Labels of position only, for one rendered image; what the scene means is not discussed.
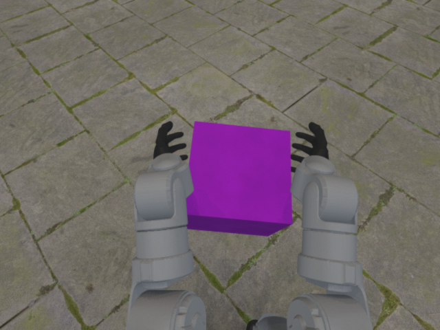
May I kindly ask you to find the robot left upper arm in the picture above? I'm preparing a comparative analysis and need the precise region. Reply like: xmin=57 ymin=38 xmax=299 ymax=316
xmin=126 ymin=290 xmax=206 ymax=330

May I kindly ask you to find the robot right shin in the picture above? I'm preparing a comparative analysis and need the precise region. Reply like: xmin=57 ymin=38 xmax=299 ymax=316
xmin=258 ymin=313 xmax=275 ymax=322

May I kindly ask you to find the carton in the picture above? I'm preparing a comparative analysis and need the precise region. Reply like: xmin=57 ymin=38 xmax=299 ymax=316
xmin=186 ymin=121 xmax=292 ymax=237

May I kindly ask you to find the robot left forearm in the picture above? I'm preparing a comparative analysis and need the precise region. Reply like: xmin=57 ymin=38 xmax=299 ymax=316
xmin=126 ymin=153 xmax=194 ymax=330

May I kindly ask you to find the robot right thigh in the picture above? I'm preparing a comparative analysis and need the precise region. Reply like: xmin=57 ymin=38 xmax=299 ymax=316
xmin=253 ymin=316 xmax=287 ymax=330

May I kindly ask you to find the robot left hand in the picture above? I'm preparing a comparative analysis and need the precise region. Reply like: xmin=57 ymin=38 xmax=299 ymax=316
xmin=153 ymin=121 xmax=188 ymax=160

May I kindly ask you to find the robot right upper arm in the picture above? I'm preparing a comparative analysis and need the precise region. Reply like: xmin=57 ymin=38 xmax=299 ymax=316
xmin=287 ymin=294 xmax=373 ymax=330

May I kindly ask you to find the robot right forearm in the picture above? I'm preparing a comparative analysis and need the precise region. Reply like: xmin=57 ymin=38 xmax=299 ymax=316
xmin=290 ymin=155 xmax=373 ymax=328

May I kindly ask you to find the robot right hand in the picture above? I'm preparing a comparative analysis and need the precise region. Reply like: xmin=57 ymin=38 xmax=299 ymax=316
xmin=291 ymin=122 xmax=329 ymax=173

